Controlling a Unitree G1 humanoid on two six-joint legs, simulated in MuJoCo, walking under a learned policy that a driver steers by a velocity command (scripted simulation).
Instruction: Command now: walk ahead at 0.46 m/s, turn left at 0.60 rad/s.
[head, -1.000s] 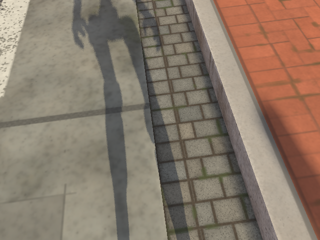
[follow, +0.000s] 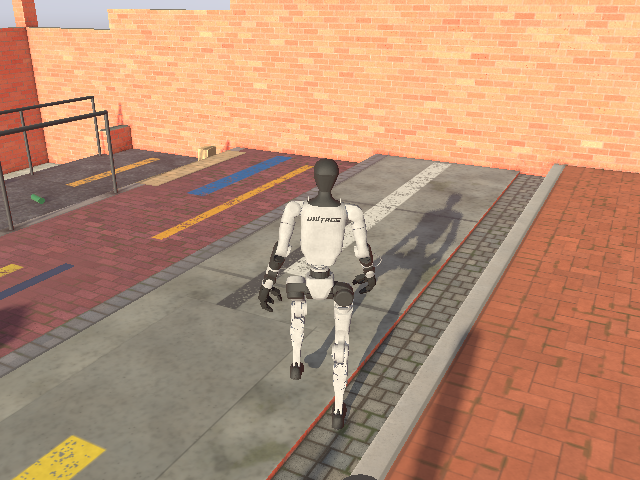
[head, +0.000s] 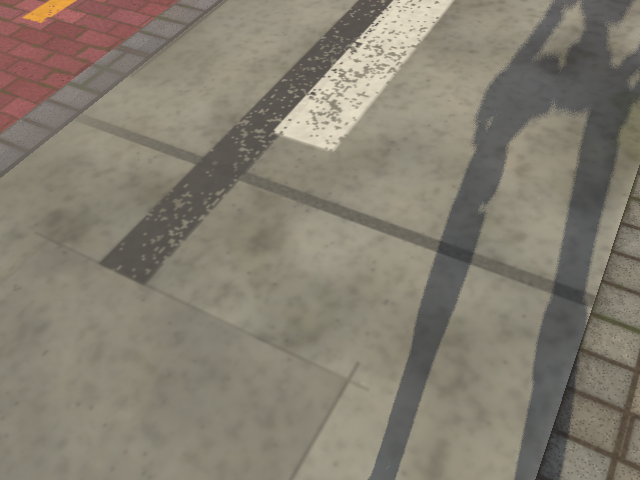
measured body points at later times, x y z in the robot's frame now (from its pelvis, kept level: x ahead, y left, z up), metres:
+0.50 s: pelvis +0.27 +0.08 +0.04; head +0.30 +0.10 +0.48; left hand +0.36 +0.36 -0.08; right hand +0.37 -0.18 -0.08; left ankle +0.20 +0.09 -0.71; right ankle +0.47 -0.06 -0.63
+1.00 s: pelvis +0.58 +0.12 +0.04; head +0.60 +0.12 +0.49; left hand +0.53 +0.39 -0.09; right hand +0.78 -0.09 -0.07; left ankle +0.66 +0.31 -0.64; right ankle +0.57 +0.06 -0.71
